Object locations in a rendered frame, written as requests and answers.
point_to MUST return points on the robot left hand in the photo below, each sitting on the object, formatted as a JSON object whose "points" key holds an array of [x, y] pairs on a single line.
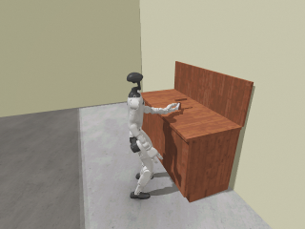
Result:
{"points": [[170, 106]]}

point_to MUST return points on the robot right upper arm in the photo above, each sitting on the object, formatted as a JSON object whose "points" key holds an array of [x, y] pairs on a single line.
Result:
{"points": [[134, 107]]}

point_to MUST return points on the robot left forearm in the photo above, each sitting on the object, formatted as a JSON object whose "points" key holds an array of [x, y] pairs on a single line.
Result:
{"points": [[161, 111]]}

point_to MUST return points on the robot left upper arm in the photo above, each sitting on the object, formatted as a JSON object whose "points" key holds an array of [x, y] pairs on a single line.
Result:
{"points": [[147, 109]]}

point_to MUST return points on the robot right thigh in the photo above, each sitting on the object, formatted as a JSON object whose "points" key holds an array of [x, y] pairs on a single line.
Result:
{"points": [[137, 147]]}

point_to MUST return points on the robot thigh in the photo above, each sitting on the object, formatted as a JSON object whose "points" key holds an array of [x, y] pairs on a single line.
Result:
{"points": [[137, 147], [146, 136]]}

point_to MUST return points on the robot right forearm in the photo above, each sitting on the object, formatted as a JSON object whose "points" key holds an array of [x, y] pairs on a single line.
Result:
{"points": [[136, 133]]}

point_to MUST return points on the robot left thigh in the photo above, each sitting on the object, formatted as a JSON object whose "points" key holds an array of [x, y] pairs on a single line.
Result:
{"points": [[146, 136]]}

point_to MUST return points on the counter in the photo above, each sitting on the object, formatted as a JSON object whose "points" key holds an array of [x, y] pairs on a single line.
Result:
{"points": [[198, 141]]}

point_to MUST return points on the robot right hand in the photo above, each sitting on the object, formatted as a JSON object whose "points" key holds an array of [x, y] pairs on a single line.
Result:
{"points": [[152, 152]]}

